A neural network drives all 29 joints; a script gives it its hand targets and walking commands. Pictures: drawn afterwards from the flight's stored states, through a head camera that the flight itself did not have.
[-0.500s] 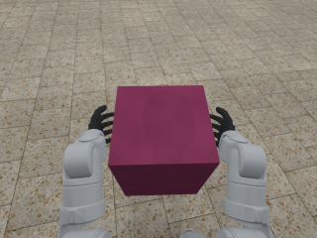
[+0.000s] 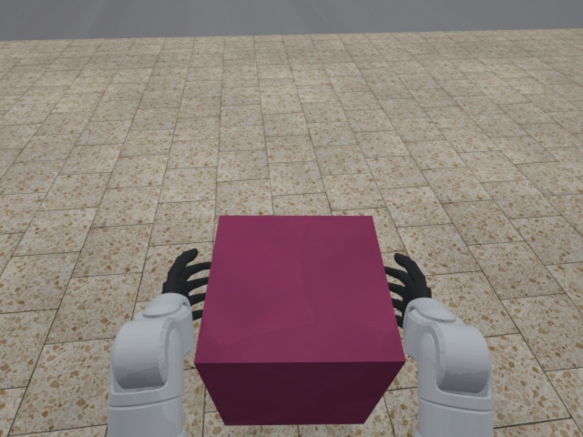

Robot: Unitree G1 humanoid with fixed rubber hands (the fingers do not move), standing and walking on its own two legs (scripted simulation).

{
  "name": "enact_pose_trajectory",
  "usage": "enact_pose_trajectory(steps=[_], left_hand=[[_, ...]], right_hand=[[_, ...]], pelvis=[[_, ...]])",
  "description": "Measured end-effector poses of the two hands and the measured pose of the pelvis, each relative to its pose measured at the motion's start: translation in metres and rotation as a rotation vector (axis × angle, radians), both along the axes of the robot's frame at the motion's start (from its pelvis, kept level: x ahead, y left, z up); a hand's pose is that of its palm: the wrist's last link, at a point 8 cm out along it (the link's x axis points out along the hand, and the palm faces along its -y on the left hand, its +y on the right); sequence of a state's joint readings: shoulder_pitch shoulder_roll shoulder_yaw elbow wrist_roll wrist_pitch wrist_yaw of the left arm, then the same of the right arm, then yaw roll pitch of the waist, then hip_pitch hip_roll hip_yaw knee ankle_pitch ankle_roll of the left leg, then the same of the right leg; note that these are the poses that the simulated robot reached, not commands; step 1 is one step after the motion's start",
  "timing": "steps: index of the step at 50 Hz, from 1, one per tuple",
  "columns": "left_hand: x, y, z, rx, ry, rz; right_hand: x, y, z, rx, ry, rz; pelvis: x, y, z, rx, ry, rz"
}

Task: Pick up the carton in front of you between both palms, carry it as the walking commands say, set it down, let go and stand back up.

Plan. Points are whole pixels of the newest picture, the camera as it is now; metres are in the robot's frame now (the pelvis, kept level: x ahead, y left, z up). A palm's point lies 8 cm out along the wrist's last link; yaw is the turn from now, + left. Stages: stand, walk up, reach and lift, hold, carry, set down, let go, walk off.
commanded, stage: carry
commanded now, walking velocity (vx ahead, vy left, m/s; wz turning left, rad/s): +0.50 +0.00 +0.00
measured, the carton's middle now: (295, 325) +0.28 +0.00 +0.01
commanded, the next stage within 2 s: none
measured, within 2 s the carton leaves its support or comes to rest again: neither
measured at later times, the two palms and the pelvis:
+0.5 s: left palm (215, 150) +0.59 +0.16 +0.10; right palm (373, 155) +0.58 -0.14 +0.10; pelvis +0.32 +0.01 +0.00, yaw -2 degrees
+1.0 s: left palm (233, 96) +0.82 +0.15 +0.09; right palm (359, 96) +0.82 -0.15 +0.10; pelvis +0.55 +0.00 -0.01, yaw -1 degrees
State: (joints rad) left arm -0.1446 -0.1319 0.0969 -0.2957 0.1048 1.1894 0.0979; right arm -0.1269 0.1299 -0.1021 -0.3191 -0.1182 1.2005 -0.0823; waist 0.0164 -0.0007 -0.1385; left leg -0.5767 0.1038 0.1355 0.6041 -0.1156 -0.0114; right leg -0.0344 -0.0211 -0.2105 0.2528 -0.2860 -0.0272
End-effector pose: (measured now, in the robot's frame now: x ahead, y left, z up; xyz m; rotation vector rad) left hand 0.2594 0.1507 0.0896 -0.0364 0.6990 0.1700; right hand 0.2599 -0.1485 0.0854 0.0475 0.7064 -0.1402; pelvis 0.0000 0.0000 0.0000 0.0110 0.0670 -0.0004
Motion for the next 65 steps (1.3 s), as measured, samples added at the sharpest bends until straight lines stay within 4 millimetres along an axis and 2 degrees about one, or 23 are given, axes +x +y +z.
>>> enact_pose_trajectory(steps=[4,7,12,16,22,25,29,32,35,38,49,52,58,65], left_hand=[[0.063,0.011,-0.002,-0.014,-0.042,-0.013],[0.114,0.021,-0.014,-0.032,-0.050,-0.023],[0.172,0.023,-0.025,-0.042,0.061,-0.050],[0.217,0.020,-0.017,-0.039,0.062,-0.072],[0.291,0.013,0.004,-0.032,-0.015,-0.057],[0.333,0.005,0.007,-0.025,-0.042,-0.041],[0.393,-0.012,-0.003,-0.009,-0.057,-0.020],[0.428,-0.021,-0.016,0.018,0.015,-0.017],[0.448,-0.021,-0.022,0.022,0.083,0.000],[0.470,-0.020,-0.020,0.022,0.088,0.011],[0.558,-0.003,0.002,-0.036,-0.050,-0.010],[0.577,0.000,0.003,-0.043,-0.049,-0.010],[0.604,0.001,-0.009,-0.022,0.001,-0.034],[0.611,-0.005,-0.036,0.008,0.044,-0.065]], right_hand=[[0.059,0.011,0.001,-0.009,-0.042,-0.016],[0.106,0.021,-0.006,-0.026,-0.049,-0.026],[0.154,0.024,-0.017,-0.028,0.062,-0.060],[0.193,0.021,-0.007,-0.030,0.063,-0.078],[0.274,0.014,0.013,-0.024,-0.015,-0.061],[0.321,0.005,0.014,-0.015,-0.041,-0.046],[0.386,-0.012,-0.002,0.005,-0.057,-0.028],[0.423,-0.020,-0.021,0.026,0.016,-0.019],[0.447,-0.021,-0.030,0.047,0.084,-0.018],[0.472,-0.019,-0.028,0.041,0.088,-0.002],[0.554,-0.003,0.011,-0.022,-0.050,-0.015],[0.573,0.001,0.014,-0.023,-0.049,-0.019],[0.593,0.001,-0.003,-0.020,0.001,-0.031],[0.595,-0.004,-0.033,-0.029,0.045,-0.036]], pelvis=[[0.060,0.014,-0.013,-0.007,-0.008,-0.012],[0.105,0.026,-0.027,0.010,-0.017,-0.030],[0.156,0.037,-0.011,-0.011,-0.002,-0.052],[0.200,0.037,0.001,-0.027,0.005,-0.048],[0.277,0.026,0.005,-0.029,0.006,-0.040],[0.321,0.014,-0.001,-0.021,0.001,-0.038],[0.384,-0.006,-0.021,-0.012,-0.019,-0.019],[0.412,-0.014,-0.020,-0.023,-0.014,-0.003],[0.435,-0.019,-0.009,-0.004,-0.007,0.008],[0.458,-0.020,-0.001,0.005,0.000,0.006],[0.548,-0.002,-0.007,-0.008,-0.026,-0.018],[0.566,0.002,-0.008,-0.003,-0.017,-0.025],[0.586,0.007,-0.010,-0.004,-0.004,-0.034],[0.591,0.008,-0.012,-0.006,0.000,-0.038]])
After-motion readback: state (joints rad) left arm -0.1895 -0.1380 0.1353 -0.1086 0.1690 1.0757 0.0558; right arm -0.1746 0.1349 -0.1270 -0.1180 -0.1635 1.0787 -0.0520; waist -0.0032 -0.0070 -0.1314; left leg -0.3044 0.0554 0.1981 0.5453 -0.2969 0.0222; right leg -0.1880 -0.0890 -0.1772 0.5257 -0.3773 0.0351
